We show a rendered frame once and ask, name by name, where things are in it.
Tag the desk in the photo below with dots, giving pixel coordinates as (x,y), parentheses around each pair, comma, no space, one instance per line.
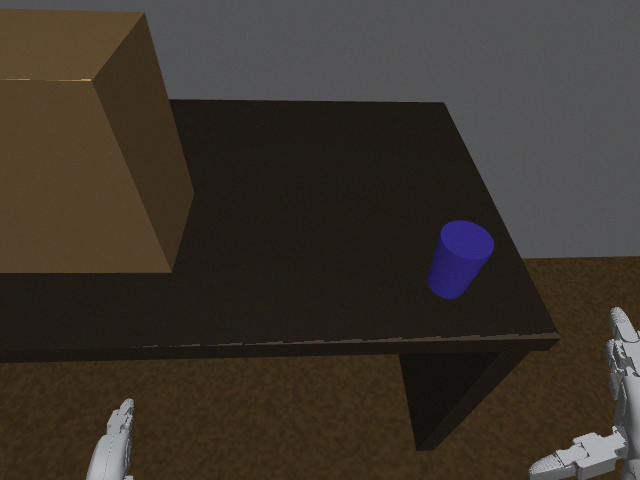
(311,232)

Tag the left robot hand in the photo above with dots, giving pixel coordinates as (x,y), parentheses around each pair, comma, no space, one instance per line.
(111,456)

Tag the right robot hand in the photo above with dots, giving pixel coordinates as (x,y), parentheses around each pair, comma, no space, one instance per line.
(591,455)

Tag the right robot arm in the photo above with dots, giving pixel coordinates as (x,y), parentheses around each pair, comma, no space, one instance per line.
(631,470)

